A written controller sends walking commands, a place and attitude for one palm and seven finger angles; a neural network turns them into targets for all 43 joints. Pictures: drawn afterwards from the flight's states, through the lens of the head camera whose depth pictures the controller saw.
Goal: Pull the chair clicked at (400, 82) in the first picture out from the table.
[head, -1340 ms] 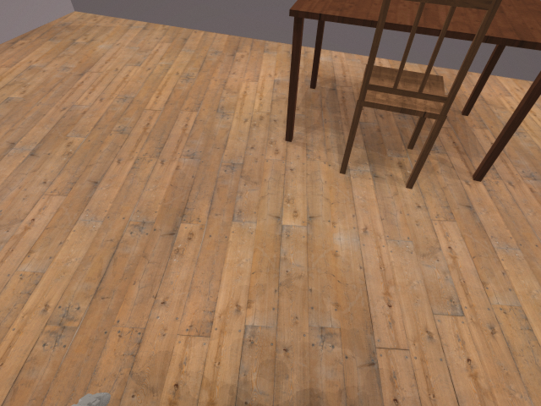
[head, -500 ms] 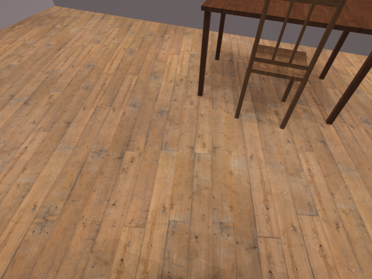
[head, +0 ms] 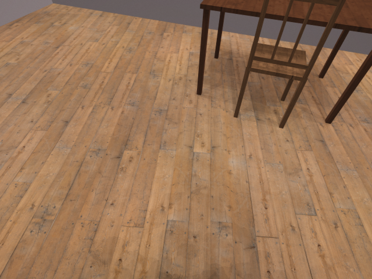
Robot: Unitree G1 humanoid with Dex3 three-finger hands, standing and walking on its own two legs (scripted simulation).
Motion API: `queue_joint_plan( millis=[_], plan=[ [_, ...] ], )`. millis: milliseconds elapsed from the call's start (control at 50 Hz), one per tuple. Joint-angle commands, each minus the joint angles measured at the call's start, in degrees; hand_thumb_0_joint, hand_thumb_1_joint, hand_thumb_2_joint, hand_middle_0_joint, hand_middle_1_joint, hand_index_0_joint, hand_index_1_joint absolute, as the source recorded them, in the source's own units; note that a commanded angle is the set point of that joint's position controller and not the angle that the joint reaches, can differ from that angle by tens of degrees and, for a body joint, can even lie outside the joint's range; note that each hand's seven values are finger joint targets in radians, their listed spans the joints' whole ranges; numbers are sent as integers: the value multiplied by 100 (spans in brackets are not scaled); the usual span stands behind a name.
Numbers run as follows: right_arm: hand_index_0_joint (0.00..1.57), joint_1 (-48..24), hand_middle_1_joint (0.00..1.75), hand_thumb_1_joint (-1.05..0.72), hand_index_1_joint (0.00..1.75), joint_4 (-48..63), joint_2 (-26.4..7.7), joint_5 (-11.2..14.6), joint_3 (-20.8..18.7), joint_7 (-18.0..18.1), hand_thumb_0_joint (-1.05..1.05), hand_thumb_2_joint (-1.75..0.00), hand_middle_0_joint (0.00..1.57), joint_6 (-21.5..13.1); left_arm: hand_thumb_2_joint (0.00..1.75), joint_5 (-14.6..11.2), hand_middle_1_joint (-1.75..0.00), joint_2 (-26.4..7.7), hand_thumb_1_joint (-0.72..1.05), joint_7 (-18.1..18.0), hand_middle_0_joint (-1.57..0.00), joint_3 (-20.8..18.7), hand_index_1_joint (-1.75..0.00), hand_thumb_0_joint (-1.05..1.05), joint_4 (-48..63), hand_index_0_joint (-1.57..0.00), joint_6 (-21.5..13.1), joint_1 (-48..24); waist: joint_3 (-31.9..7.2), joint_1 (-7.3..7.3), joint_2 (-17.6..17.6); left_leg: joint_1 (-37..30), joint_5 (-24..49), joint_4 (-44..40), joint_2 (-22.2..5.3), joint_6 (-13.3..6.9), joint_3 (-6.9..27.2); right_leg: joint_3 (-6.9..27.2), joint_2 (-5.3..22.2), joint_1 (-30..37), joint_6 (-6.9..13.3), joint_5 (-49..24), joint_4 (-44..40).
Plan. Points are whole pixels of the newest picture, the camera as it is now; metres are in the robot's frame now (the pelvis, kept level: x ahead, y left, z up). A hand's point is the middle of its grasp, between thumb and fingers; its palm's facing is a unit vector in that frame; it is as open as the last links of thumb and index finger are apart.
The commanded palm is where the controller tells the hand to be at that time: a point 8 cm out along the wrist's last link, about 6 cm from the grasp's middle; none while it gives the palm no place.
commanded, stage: look at it before walking up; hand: left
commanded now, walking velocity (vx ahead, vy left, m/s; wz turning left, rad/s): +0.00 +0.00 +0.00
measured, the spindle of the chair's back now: (281, 31) +1.44 -0.47 -0.06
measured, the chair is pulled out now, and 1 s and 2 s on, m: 0.00 0.00 0.00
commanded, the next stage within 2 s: walk to a spot facing it in 0.10 s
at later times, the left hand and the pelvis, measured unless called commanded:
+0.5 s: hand out of the picture +0.06 +0.21 -0.18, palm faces -0.11 -0.95 -0.28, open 7.3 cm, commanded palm none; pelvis -0.01 -0.01 -0.01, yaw -8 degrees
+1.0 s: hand out of the picture +0.10 +0.16 -0.17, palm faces -0.24 -0.95 -0.21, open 7.3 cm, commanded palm none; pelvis +0.11 -0.03 +0.00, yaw -21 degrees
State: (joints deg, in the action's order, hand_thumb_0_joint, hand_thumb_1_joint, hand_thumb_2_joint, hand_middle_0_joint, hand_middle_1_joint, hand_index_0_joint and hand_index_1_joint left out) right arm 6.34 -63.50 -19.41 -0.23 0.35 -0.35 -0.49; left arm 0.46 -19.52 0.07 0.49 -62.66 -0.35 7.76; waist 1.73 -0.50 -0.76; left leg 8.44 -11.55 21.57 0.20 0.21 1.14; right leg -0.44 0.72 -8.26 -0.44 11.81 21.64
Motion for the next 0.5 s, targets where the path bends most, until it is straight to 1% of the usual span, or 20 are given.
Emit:
queue_joint_plan(
  millis=[0, 40, 60, 160, 180, 200, 220, 260, 280, 320, 360, 380, 400, 420, 440, 460, 480],
  plan=[
    [20, -293, 30, -90, 30, 342, -1179, -16, -239, 101, 0, -90, 20, -152, 90, 13, -30, -1165, 90, -66, -20, -231, -30, 0, 375, -20, -105, -194, -387, 24, 84, -100, 902, -335, -694, -177, 533, 553, 660, 93, 193, -708, -329],
    [20, -297, 30, -90, 30, 349, -1188, -7, -239, 104, 0, -90, 20, -144, 90, 12, -30, -1171, 90, -70, -20, -228, -30, 0, 366, -20, -111, -186, -363, 20, 26, -129, 951, -322, -696, -171, 527, 558, 659, 76, 198, -792, -335],
    [20, -290, 30, -90, 30, 350, -1181, -12, -237, 105, 0, -90, 20, -147, 90, 11, -30, -1172, 90, -71, -20, -230, -30, 0, 368, -20, -111, -191, -386, 26, 50, -134, 985, -314, -692, -169, 527, 556, 671, 107, 198, -834, -328],
    [20, -299, 30, -90, 30, 331, -1192, -14, -237, 103, 0, -90, 20, -139, 90, 13, -30, -1175, 90, -70, -20, -229, -30, 0, 358, -20, -105, -202, -363, 32, 70, -164, 892, -371, -702, -160, 518, 564, 654, 78, 193, -734, -354],
    [20, -311, 30, -90, 30, 321, -1184, -12, -232, 104, 0, -90, 20, -139, 90, 13, -30, -1171, 90, -68, -20, -230, -30, 0, 354, -20, -101, -208, -309, 21, 87, -119, 844, -388, -700, -163, 520, 554, 656, 78, 184, -677, -375],
    [20, -292, 30, -90, 30, 330, -1197, -21, -242, 116, 0, -90, 20, -144, 90, 16, -30, -1181, 90, -63, -20, -239, -30, 0, 373, -20, -93, -208, -326, 27, 107, -181, 896, -355, -715, -158, 475, 624, 636, 31, 208, -798, -349],
    [20, -237, 30, -90, 30, 328, -1109, -27, -238, 130, 0, -90, 20, -128, 90, 15, -30, -1101, 90, -64, -20, -239, -30, 0, 395, -20, -52, -200, -296, 44, 98, -219, 880, -284, -736, -138, 401, 640, 615, -67, 198, -871, -280],
    [20, 58, 30, -90, 30, 314, -583, -35, -164, 156, 0, -90, 20, -45, 90, 9, -30, -626, 90, -88, -20, -171, -30, 0, 391, -20, 87, 31, -302, 69, 81, -232, 980, -62, -771, -63, 210, 670, 580, -245, 134, -1150, -28],
    [20, 138, 30, -90, 30, 348, -521, -36, -170, 175, 0, -90, 20, -3, 90, 13, -30, -550, 90, -90, -20, -166, -30, 0, 426, -20, 144, 122, -257, 65, 80, -230, 965, 4, -798, -50, 138, 688, 541, -382, 113, -1207, 97],
    [20, 195, 30, -90, 30, 485, -591, -41, -253, 202, 0, -90, 20, 54, 90, 34, -30, -569, 90, -74, -20, -224, -30, 0, 573, -20, 209, 191, -189, 73, 81, -190, 812, 102, -899, -91, 94, 710, 442, -657, 120, -1201, 357],
    [20, 212, 30, -90, 30, 652, -679, -46, -337, 219, 0, -90, 20, 92, 90, 45, -30, -563, 90, -44, -20, -266, -30, 0, 730, -20, 252, 253, -206, 69, 244, -182, 696, 145, -1063, -179, 147, 682, 297, -908, 103, -1086, 695],
    [20, 213, 30, -90, 30, 732, -703, -51, -381, 226, 0, -90, 20, 104, 90, 56, -30, -524, 90, -30, -20, -295, -30, 0, 809, -20, 269, 258, -201, 77, 307, -130, 594, 115, -1173, -241, 203, 636, 198, -1028, 81, -945, 921],
    [20, 182, 30, -90, 30, 790, -743, -49, -409, 230, 0, -90, 20, 107, 90, 56, -30, -481, 90, -10, -20, -309, -30, 0, 869, -20, 286, 292, -176, 57, 468, -53, 549, 47, -1326, -337, 291, 548, 111, -1118, 52, -741, 1201],
    [20, 181, 30, -90, 30, 848, -775, -57, -439, 220, 0, -90, 20, 104, 90, 62, -30, -407, 90, 19, -20, -328, -30, 0, 897, -20, 293, 415, -272, 23, 699, -9, 220, -76, -1552, -477, 404, 390, -10, -1116, 31, 6, 1586],
    [20, 169, 30, -90, 30, 905, -845, -58, -468, 196, 0, -90, 20, 92, 90, 71, -30, -338, 90, 53, -20, -336, -30, 0, 938, -20, 302, 523, -330, -8, 947, 60, -276, -270, -1816, -671, 591, 200, -135, -1154, 0, 1032, 2104],
    [20, 78, 30, -90, 30, 968, -852, -71, -496, 173, 0, -90, 20, 78, 90, 80, -30, -251, 90, 88, -20, -373, -30, 0, 985, -20, 321, 578, -300, -36, 1147, 220, -885, -500, -2041, -841, 728, 24, -108, -1197, -37, 1559, 2533],
    [20, -53, 30, -90, 30, 1049, -866, -74, -519, 156, 0, -90, 20, 68, 90, 82, -30, -235, 90, 128, -20, -408, -30, 0, 1051, -20, 329, 612, -178, -93, 1245, 515, -1393, -581, -2137, -883, 691, 44, 50, -1108, -31, 1687, 2641]
  ],
)
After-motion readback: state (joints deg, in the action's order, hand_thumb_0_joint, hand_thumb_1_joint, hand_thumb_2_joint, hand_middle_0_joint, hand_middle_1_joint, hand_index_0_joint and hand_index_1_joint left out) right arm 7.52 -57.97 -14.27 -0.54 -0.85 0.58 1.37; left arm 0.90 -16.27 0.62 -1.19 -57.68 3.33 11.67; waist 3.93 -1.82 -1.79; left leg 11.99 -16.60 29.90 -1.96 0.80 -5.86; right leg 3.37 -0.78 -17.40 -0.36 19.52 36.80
